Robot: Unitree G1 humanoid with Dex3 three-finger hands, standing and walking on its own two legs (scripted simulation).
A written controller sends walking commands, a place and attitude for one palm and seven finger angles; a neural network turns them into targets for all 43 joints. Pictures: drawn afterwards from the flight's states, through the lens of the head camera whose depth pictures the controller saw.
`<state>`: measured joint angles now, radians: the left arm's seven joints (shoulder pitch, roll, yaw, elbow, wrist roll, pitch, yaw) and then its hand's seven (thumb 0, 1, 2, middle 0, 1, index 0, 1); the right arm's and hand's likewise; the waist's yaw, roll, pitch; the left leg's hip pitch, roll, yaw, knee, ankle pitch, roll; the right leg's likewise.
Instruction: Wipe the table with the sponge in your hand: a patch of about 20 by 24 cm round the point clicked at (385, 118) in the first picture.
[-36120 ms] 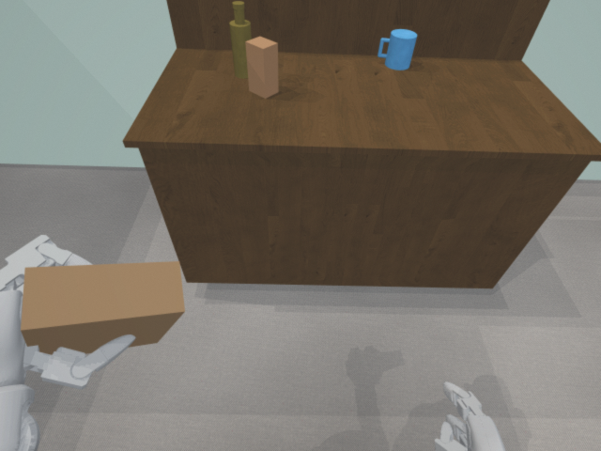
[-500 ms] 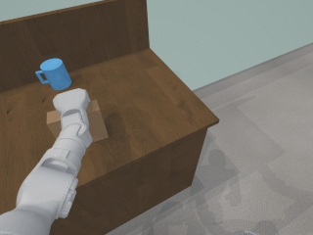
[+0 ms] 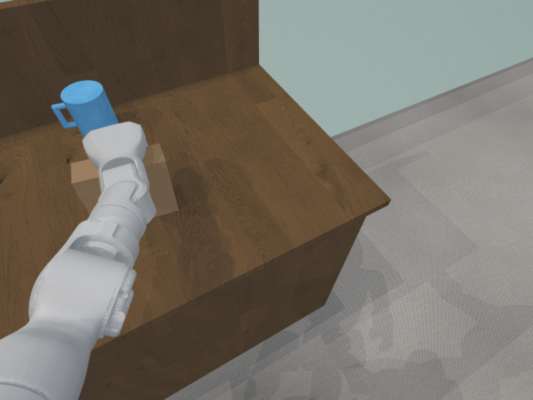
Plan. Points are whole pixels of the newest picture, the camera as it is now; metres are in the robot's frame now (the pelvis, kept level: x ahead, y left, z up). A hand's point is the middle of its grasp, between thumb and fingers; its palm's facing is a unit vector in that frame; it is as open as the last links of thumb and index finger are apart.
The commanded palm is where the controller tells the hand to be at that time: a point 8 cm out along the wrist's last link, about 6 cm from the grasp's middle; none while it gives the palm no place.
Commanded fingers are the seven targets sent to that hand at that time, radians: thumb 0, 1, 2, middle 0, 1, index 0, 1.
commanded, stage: wipe forward along the third lane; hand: left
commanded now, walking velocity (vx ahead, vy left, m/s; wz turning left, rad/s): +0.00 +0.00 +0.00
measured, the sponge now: (132, 196) +0.46 +0.23 +0.01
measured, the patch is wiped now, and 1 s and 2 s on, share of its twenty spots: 0.85 0.85 0.85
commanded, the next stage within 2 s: wipe back along the third lane in 0.08 s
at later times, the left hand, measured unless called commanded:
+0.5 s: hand (127, 168) +0.48 +0.22 +0.07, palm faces -0.07 -0.03 -1.00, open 9.5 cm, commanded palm +0.44 +0.20 +0.11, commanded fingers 0.00 0.10 1.30 -1.20 -1.60 -1.20 -1.60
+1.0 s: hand (140, 194) +0.42 +0.19 +0.07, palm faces -0.05 -0.06 -1.00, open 9.5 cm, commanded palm +0.39 +0.17 +0.11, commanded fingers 0.00 0.10 1.30 -1.20 -1.60 -1.20 -1.60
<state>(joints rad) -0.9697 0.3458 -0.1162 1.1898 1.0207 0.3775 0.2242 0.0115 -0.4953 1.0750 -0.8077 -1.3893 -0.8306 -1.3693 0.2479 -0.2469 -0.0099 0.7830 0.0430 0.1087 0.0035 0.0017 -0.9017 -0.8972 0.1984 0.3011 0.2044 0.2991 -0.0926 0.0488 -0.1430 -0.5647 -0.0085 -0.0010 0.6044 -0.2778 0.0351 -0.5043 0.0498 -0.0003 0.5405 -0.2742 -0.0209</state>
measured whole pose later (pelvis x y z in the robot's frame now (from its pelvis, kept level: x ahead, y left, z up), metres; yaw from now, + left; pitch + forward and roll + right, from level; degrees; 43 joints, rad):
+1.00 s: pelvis +0.02 -0.01 +0.01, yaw +2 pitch +8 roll -1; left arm -0.69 0.19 -0.28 0.84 0.96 0.54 0.21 -0.02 -0.44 1.06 -0.75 -1.45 -0.76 -1.44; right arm 0.07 -0.24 0.01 0.70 0.07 0.22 0.01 0.00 -0.90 -0.90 0.20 0.30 0.20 0.30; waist 0.01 0.06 -0.15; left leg -0.38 -0.02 -0.03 0.53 -0.29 0.02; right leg -0.32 0.04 -0.02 0.48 -0.30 -0.04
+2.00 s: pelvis +0.00 -0.03 +0.01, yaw +1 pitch +1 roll +0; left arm -0.38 0.18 -0.40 0.47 0.95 0.59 0.18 0.02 -0.44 1.06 -0.74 -1.45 -0.76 -1.44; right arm 0.03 -0.25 0.02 0.68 0.09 0.21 0.04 0.01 -0.90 -0.90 0.20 0.30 0.20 0.30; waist 0.06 0.08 -0.12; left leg -0.26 -0.01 -0.01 0.49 -0.25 0.00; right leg -0.23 0.05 -0.01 0.49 -0.29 -0.06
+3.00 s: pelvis -0.02 -0.04 +0.01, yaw +2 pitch +1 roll +0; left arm -0.35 0.36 -0.16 0.49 0.96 0.36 0.07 0.00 -0.48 1.06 -0.80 -1.39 -0.82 -1.37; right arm 0.10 -0.27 0.01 0.73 0.07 0.11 -0.06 0.01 -0.90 -0.90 0.20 0.30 0.20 0.30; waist 0.05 0.08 -0.07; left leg -0.29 0.00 -0.03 0.49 -0.22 0.00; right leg -0.25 0.06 -0.02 0.48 -0.26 -0.07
